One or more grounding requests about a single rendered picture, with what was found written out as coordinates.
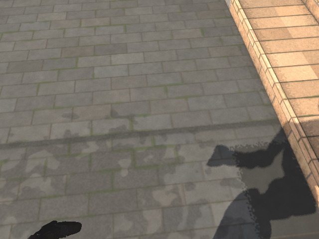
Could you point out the left robot hand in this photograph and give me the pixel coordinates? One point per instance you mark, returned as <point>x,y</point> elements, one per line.
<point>56,230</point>

